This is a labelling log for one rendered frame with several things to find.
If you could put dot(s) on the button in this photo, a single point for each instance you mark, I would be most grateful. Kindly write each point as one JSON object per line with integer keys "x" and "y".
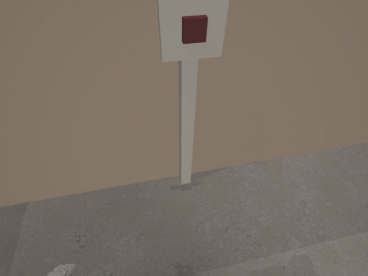
{"x": 194, "y": 29}

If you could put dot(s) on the robot left hand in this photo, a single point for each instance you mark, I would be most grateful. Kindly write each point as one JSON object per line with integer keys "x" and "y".
{"x": 63, "y": 270}

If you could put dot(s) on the panel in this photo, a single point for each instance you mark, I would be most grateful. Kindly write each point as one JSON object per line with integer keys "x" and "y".
{"x": 170, "y": 13}

